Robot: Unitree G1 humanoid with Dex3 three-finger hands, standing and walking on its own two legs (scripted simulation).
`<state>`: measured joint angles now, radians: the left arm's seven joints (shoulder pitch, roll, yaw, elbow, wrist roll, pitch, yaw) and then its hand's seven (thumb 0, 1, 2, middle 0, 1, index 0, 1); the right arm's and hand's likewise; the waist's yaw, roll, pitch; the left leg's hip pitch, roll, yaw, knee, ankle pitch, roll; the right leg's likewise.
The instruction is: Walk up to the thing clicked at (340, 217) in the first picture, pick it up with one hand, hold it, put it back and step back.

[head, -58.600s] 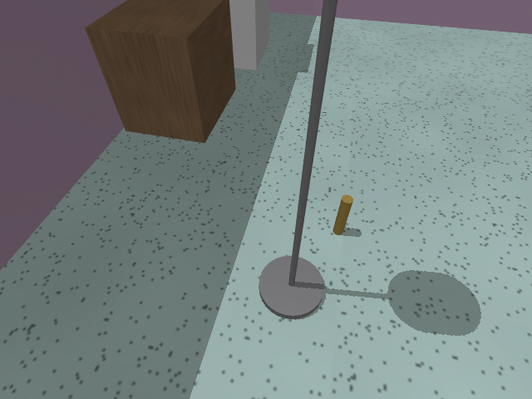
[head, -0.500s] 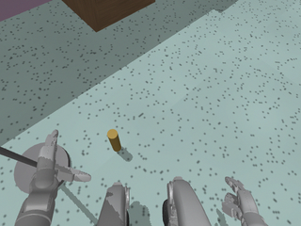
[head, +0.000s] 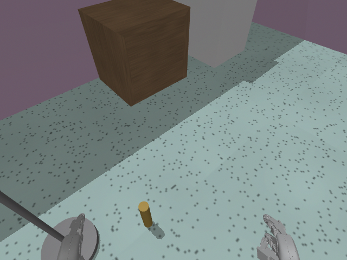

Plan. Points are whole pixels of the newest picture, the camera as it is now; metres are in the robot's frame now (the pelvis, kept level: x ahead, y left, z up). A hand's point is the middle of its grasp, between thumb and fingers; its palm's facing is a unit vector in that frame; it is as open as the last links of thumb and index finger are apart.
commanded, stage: home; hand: left
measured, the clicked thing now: (146, 215) +0.45 +0.14 -0.60
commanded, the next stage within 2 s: stand in 1.56 s
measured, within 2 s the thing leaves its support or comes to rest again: neither
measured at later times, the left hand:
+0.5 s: hand (99, 255) +0.17 +0.18 -0.05, palm faces +0.11 -0.95 -0.28, open 17.6 cm
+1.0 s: hand (98, 258) +0.16 +0.18 -0.05, palm faces +0.11 -0.96 -0.27, open 17.6 cm
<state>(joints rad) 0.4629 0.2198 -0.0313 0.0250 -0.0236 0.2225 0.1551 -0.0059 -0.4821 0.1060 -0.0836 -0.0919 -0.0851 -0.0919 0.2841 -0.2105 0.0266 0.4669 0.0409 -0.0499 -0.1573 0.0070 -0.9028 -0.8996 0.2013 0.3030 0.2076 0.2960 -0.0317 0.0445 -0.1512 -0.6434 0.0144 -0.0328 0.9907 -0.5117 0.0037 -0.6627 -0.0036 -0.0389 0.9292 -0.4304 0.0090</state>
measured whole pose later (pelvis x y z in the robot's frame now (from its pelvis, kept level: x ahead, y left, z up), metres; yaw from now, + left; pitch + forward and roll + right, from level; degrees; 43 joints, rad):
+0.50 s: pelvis +0.00 +0.00 +0.01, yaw +0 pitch +7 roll -2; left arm 0.45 0.20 -0.02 0.03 -0.01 0.24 0.15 -0.01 -0.57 0.04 -0.05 -0.05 -0.05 -0.05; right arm 0.29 -0.21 0.02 0.51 0.01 -0.11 -0.16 0.01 -0.90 -0.90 0.20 0.30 0.21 0.30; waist -0.03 0.03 -0.11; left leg -0.59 0.02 -0.04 0.96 -0.50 0.00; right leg -0.60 0.00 -0.05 0.90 -0.42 0.00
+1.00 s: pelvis +0.00 +0.00 +0.01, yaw +0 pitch +7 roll -2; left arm 0.45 0.20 -0.02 0.03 -0.01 0.24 0.14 -0.01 -0.57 0.04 -0.05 -0.06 -0.05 -0.06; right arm 0.28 -0.21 0.03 0.52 0.01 -0.14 -0.16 0.01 -0.90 -0.90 0.20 0.30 0.21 0.30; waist -0.02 0.03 -0.10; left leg -0.58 0.01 -0.04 0.95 -0.49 0.00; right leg -0.60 0.00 -0.05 0.89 -0.41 0.00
